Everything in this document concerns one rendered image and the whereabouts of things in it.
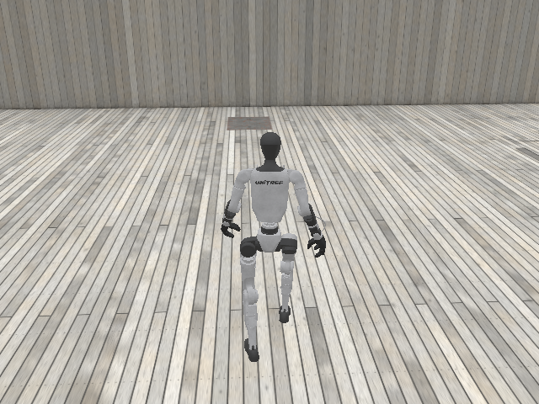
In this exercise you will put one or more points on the right robot hand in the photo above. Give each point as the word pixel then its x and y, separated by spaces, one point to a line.
pixel 320 244

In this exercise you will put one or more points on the left robot hand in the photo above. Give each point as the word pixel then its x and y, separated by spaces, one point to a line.
pixel 232 226

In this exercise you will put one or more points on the robot left upper arm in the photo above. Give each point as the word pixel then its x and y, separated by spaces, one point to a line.
pixel 238 189

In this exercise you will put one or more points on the robot right upper arm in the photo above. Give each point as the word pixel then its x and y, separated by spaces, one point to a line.
pixel 301 192

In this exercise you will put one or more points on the left robot forearm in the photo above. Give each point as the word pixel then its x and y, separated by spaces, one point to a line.
pixel 228 216

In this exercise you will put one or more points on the right robot thigh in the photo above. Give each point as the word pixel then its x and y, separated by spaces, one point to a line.
pixel 288 246

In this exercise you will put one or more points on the left robot foot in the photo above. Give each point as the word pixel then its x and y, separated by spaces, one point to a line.
pixel 253 354

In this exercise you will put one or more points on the right robot forearm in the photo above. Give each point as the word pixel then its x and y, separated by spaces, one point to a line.
pixel 312 225

